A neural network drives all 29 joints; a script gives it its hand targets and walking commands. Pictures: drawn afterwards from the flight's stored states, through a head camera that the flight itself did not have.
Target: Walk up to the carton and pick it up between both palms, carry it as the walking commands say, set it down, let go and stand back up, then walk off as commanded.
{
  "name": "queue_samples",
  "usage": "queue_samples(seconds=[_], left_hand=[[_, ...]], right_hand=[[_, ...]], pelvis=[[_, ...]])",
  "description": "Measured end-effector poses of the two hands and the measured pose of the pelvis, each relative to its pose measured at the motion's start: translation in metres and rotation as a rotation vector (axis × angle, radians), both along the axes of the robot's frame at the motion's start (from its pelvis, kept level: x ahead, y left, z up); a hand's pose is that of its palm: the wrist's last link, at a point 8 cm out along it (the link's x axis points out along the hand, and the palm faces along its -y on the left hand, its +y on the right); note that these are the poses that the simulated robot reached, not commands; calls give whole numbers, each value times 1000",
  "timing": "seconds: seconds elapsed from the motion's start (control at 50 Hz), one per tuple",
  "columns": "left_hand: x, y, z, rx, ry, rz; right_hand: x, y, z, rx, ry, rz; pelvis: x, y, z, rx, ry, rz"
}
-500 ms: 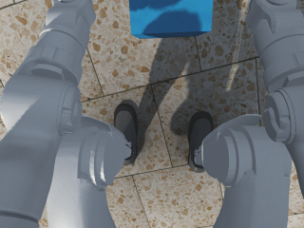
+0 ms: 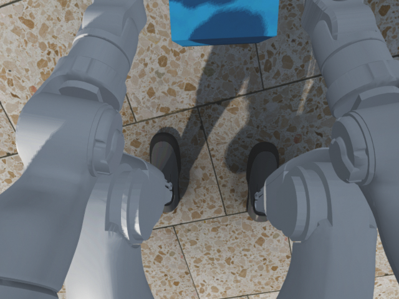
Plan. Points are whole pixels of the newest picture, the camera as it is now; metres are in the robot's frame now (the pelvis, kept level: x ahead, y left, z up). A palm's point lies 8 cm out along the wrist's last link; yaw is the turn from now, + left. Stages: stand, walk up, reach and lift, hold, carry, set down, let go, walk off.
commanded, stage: reach and lift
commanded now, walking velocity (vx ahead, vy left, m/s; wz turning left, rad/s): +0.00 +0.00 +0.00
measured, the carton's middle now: out of the picture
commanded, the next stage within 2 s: none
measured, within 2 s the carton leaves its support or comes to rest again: leaves its support in 0.74 s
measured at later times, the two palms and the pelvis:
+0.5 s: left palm out of the picture +0.56 +0.13 -0.19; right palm out of the picture +0.55 -0.13 -0.20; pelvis +0.01 +0.00 -0.01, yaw -1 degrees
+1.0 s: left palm out of the picture +0.56 +0.13 -0.16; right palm out of the picture +0.54 -0.13 -0.17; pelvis +0.01 +0.01 +0.00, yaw -3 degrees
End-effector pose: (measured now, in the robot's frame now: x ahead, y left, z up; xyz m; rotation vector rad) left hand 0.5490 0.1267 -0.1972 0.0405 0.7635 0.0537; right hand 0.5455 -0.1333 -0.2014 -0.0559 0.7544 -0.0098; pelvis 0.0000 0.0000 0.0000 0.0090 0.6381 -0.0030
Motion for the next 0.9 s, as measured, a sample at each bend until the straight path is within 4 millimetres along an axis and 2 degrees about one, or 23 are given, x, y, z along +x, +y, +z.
queue_samples(seconds=[0.18,0.46,0.68,0.8,0.9], left_hand=[[1,-2,1,10,5,-4],[10,0,4,-2,58,-44],[11,-1,8,-13,68,-46],[9,-2,13,-11,68,-41],[8,-1,24,-7,43,-23]], right_hand=[[0,1,0,-4,4,-2],[8,-2,3,18,57,45],[5,-2,4,23,77,40],[1,-2,7,10,89,39],[-1,1,16,6,77,28]], pelvis=[[1,1,2,2,-14,-9],[11,-1,-9,0,-18,-16],[16,1,-9,1,-12,-26],[15,3,-8,0,-20,-33],[13,5,-6,0,-28,-41]])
